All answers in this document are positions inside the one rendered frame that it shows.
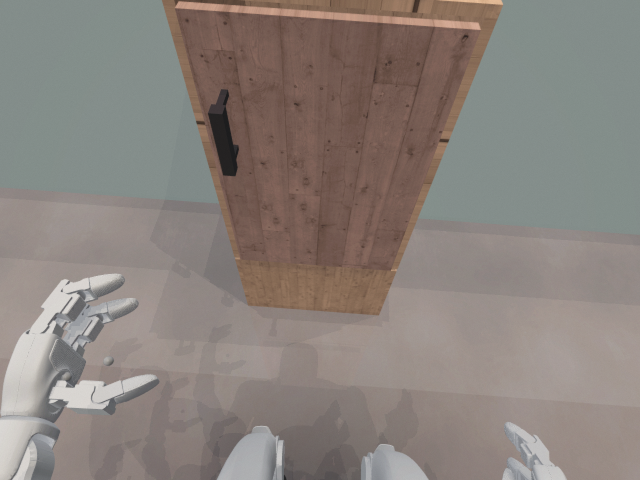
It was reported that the left robot forearm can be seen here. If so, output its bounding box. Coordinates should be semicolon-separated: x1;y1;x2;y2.
0;416;60;480

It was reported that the robot left hand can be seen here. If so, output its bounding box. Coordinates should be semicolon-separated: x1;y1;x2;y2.
0;274;160;423

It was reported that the handle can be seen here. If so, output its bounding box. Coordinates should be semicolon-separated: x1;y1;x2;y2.
208;89;239;176

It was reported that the robot right shin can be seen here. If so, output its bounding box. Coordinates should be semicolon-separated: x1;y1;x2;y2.
375;444;395;452

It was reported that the robot right hand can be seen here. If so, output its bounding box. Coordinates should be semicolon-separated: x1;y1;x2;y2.
502;422;567;480

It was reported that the left robot thigh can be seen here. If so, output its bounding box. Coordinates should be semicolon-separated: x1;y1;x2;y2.
217;433;285;480

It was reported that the cupboard door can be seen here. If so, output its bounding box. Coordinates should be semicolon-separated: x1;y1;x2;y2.
175;1;481;271

